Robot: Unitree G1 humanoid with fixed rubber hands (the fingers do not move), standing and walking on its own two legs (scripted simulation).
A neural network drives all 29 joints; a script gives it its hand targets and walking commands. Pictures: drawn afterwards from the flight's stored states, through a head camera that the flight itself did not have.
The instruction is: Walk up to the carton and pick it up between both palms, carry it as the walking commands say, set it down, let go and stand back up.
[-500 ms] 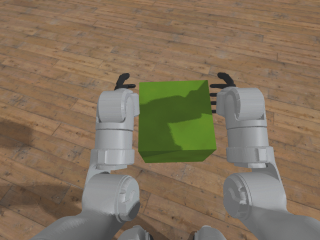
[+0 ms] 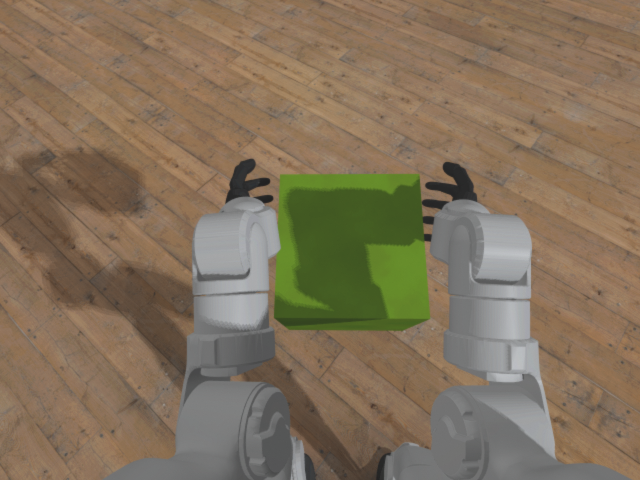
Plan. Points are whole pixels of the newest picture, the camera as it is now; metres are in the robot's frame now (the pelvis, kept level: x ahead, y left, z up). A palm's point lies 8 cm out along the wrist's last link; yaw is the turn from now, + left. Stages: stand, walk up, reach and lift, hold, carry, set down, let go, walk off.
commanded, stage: carry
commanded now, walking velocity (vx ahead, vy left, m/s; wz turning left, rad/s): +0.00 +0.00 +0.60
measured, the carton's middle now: (347, 260) +0.38 -0.03 -0.01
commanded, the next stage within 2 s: none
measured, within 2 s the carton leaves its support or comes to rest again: neither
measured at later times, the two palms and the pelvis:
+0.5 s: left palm (114, 332) +0.25 +0.20 +0.12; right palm (358, 263) +0.31 -0.03 +0.10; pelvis -0.07 -0.01 +0.00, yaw +17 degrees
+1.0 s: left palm out of the picture +0.08 +0.28 +0.12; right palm (247, 366) +0.21 +0.08 +0.11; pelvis -0.16 -0.04 -0.01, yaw +32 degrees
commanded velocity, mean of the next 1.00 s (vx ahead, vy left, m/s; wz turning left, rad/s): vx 0.00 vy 0.00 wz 0.60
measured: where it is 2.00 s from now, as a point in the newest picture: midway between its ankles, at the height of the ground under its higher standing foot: outside the picture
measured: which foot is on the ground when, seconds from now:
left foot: up 0.00-0.06, down 0.08-0.40, up 0.42-0.62, down 0.64-0.98, up 1.00-1.00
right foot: down 0.00-0.08, up 0.10-0.38, down 0.40-0.66, up 0.68-0.94, down 0.96-1.00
